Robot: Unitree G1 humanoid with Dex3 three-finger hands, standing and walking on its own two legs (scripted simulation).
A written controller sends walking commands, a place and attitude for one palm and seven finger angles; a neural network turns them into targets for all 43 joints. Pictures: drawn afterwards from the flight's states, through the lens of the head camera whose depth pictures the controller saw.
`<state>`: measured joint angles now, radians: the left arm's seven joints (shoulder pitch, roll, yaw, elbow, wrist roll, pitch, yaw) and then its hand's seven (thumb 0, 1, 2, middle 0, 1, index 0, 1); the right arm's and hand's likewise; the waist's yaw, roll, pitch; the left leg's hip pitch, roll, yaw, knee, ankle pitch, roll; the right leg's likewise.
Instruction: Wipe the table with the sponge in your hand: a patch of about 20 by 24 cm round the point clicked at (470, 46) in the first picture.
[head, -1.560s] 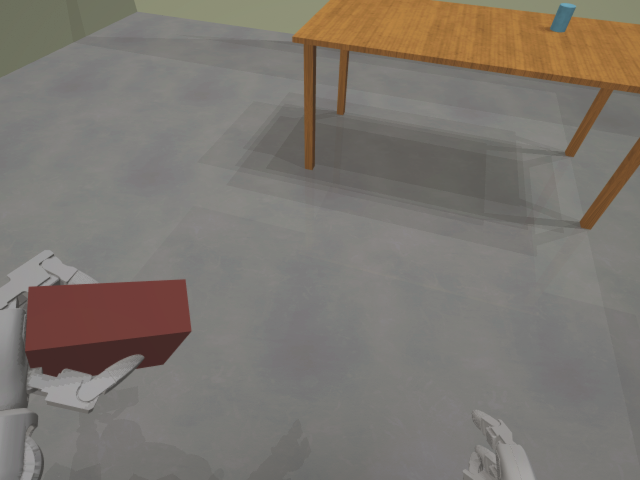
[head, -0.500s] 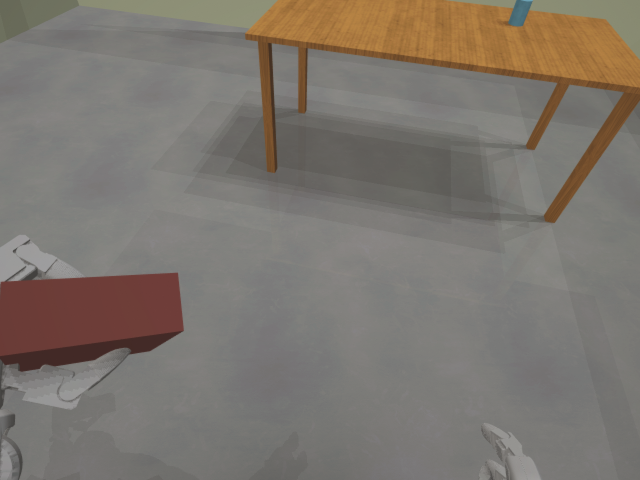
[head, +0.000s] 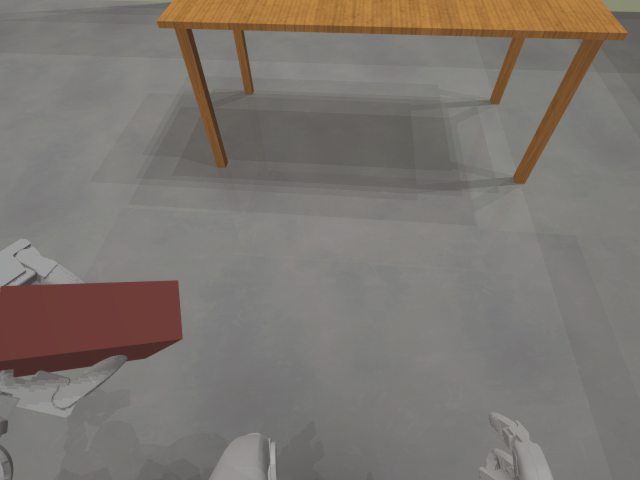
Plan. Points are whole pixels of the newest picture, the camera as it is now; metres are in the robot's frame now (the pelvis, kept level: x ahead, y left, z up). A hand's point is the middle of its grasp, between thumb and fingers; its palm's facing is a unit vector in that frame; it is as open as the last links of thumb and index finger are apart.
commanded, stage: walk to a spot facing it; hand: left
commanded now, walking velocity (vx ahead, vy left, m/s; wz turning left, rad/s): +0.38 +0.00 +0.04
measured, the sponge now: (114, 328) +0.23 +0.19 +0.15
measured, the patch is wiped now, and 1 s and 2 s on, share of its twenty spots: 0.00 0.00 0.00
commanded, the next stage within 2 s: none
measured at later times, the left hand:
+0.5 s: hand (118, 185) +0.36 +0.22 +0.20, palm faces +0.38 -0.80 -0.46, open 9.4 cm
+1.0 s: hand (176, 108) +0.51 +0.20 +0.19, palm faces +0.46 -0.78 -0.41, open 9.4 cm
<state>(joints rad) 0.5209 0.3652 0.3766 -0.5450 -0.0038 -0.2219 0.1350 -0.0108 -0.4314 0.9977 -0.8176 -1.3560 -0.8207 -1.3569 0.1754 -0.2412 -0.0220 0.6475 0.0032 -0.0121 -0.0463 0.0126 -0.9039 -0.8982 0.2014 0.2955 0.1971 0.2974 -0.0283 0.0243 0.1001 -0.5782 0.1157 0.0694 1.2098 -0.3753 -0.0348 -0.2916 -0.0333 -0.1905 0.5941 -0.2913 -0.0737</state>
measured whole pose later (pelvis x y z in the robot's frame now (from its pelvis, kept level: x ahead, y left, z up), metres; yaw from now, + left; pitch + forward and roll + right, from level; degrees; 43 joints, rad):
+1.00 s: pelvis +0.30 -0.04 -0.01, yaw +1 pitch -2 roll +1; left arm 0.47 0.39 0.40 -0.59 -0.02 -0.24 0.19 -0.01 -0.43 1.00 -0.82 -1.36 -0.82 -1.36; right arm 0.20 -0.26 -0.06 0.56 0.00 -0.04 -0.07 0.01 -0.91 -0.90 0.20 0.29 0.19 0.30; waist 0.01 -0.04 0.09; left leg -0.37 0.07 0.20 0.60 -0.14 0.03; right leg -0.22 -0.11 -0.15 0.84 -0.51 0.00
